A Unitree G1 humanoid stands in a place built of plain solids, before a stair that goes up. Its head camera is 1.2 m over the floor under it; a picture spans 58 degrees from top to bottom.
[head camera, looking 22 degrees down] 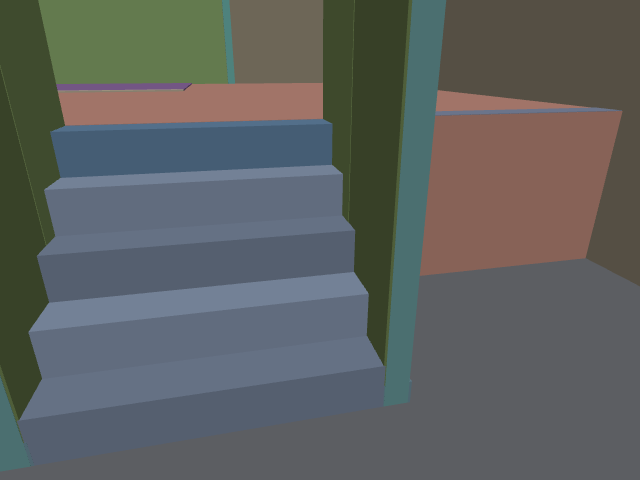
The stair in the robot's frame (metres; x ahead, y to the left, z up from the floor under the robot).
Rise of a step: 0.19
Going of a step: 0.20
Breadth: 1.20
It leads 13 degrees to the left of straight ahead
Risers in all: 5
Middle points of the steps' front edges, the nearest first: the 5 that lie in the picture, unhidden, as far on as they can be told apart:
1.15 0.35 0.19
1.34 0.39 0.38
1.54 0.43 0.57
1.73 0.48 0.76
1.92 0.52 0.95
